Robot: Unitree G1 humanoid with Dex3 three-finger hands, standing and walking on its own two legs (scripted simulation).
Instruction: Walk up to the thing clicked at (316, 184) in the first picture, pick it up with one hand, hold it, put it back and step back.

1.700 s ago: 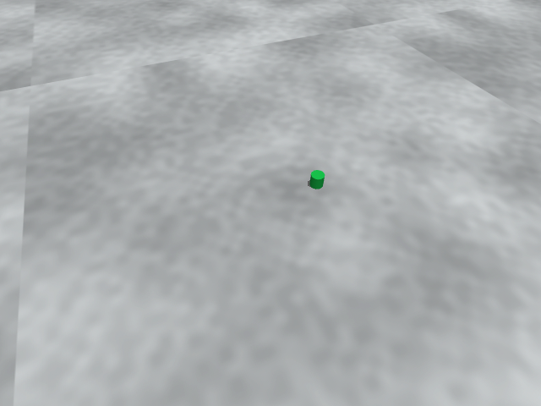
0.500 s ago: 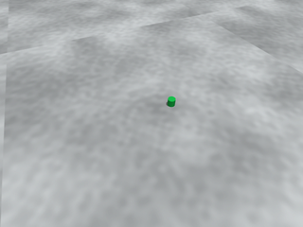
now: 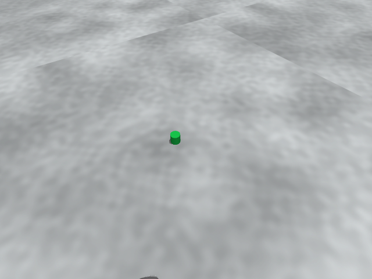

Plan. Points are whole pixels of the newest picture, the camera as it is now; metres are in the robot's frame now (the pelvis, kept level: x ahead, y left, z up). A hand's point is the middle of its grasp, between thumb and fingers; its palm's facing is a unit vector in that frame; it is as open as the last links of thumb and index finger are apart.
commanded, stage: walk up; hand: left
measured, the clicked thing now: (175, 137) +1.17 +0.14 -0.73
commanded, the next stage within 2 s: none
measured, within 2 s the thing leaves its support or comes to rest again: neither
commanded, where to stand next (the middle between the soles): +0.77 -0.04 m, yaw -8 degrees
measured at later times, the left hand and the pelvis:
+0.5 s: hand (116, 188) +0.39 +0.23 -0.12, palm faces -0.20 -0.89 -0.42, open 7.4 cm; pelvis +0.22 -0.03 -0.02, yaw -7 degrees
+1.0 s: hand (117, 170) +0.48 +0.26 -0.16, palm faces -0.17 -0.91 -0.37, open 7.4 cm; pelvis +0.43 -0.01 -0.01, yaw -9 degrees
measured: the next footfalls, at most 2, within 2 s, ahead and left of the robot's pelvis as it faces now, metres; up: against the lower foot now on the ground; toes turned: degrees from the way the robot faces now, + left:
left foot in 0.10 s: +0.19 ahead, +0.14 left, +0.00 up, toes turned +4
right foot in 0.48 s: +0.35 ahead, -0.16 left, +0.00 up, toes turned -10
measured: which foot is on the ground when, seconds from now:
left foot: up 0.00-0.08, down 0.10-0.50, up 0.52-0.88, down 0.90-1.00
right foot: down 0.00-0.12, up 0.14-0.46, down 0.48-0.92, up 0.94-1.00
